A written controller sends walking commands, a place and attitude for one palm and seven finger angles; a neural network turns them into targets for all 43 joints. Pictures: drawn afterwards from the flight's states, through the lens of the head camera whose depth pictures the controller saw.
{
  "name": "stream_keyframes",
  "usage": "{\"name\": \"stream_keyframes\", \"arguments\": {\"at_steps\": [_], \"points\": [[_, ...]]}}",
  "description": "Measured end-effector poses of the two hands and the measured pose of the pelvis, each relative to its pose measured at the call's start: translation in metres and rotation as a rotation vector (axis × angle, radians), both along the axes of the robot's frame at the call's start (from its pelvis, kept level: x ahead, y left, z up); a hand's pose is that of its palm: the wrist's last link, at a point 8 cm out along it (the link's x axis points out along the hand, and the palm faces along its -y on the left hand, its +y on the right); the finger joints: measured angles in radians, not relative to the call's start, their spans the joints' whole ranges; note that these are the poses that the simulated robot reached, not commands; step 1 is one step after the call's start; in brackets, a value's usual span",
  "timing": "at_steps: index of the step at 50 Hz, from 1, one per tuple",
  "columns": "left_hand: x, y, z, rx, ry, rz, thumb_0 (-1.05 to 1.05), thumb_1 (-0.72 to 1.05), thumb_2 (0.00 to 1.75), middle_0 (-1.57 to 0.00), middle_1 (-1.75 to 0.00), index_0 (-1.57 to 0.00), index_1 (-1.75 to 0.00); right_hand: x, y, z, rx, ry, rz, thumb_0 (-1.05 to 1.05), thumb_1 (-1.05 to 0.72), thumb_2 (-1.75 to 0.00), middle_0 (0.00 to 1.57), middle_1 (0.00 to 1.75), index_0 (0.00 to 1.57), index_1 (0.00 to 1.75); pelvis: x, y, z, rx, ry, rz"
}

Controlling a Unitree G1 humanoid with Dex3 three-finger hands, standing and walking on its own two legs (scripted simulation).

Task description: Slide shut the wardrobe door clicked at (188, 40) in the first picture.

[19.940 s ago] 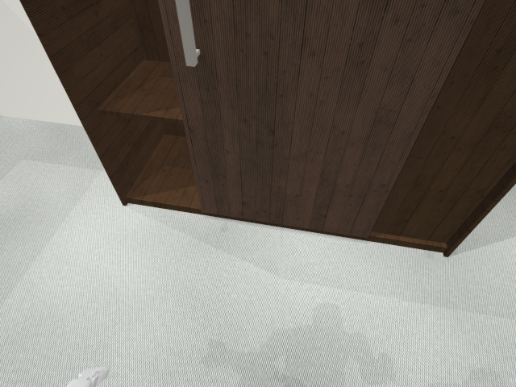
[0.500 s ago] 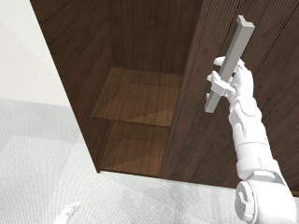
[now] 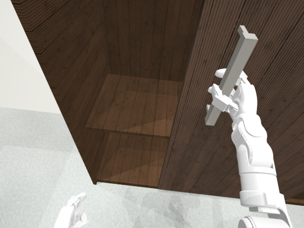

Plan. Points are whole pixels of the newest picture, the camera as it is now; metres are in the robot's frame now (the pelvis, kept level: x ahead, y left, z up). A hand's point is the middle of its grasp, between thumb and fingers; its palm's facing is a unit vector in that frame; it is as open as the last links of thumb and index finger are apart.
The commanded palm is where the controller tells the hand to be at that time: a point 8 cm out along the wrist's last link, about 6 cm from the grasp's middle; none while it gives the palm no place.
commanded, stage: tug the door sideways, standing still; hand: right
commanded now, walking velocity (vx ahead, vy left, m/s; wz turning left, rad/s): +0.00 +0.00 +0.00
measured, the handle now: (223, 82) +0.45 -0.13 +0.19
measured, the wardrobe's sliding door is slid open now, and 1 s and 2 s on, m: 0.41 0.38 0.31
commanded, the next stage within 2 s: step sideways, sliding the door along in 0.82 s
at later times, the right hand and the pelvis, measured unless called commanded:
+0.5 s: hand (214, 97) +0.40 -0.10 +0.18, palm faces +0.08 +1.00 -0.04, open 6.0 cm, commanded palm +0.38 -0.09 +0.18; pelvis -0.02 -0.01 -0.01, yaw -5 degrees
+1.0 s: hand (205, 96) +0.40 -0.08 +0.18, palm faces +0.02 +0.99 -0.10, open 6.3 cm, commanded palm +0.38 -0.12 +0.18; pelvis -0.04 +0.00 -0.01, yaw -4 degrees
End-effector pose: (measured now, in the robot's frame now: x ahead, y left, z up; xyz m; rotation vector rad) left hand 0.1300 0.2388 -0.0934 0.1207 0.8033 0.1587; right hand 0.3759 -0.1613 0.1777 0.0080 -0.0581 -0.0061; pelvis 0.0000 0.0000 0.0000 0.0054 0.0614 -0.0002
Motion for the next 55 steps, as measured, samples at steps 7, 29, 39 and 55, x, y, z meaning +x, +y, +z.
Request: {"name": "stream_keyframes", "arguments": {"at_steps": [7, 29, 39, 55], "points": [[0.028, -0.011, -0.007, 0.026, 0.031, -0.099, 0.02, 0.91, 0.90, -0.20, -0.30, -0.20, -0.30, 0.000, 0.002, 0.001, -0.001, 0.018, -0.043, 0.03, -0.69, -0.82, 0.36, 1.40, 0.36, 1.41, 0.000, -0.001, -0.003, 0.010, 0.007, -0.059], [-0.036, -0.042, -0.029, -0.036, 0.124, -0.149, 0.02, 0.91, 0.90, -0.20, -0.30, -0.20, -0.30, -0.003, 0.009, 0.002, -0.051, 0.017, -0.067, 0.01, -0.74, -0.79, 0.33, 1.40, 0.25, 1.41, -0.030, -0.013, -0.007, 0.006, -0.004, -0.086], [-0.067, -0.029, -0.034, -0.021, 0.161, -0.124, 0.02, 0.91, 0.90, -0.20, -0.30, -0.20, -0.30, -0.003, 0.018, 0.002, -0.057, 0.010, -0.061, 0.00, -0.74, -0.78, 0.34, 1.40, 0.24, 1.41, -0.037, -0.012, -0.007, 0.003, 0.002, -0.083], [-0.051, -0.003, -0.033, 0.019, 0.106, -0.047, 0.02, 0.91, 0.90, -0.20, -0.30, -0.20, -0.30, 0.004, 0.027, -0.001, -0.163, -0.100, 0.014, -0.07, -0.63, -0.78, 0.42, 1.40, 0.28, 1.41, -0.047, 0.005, -0.012, -0.014, -0.024, -0.044]]}}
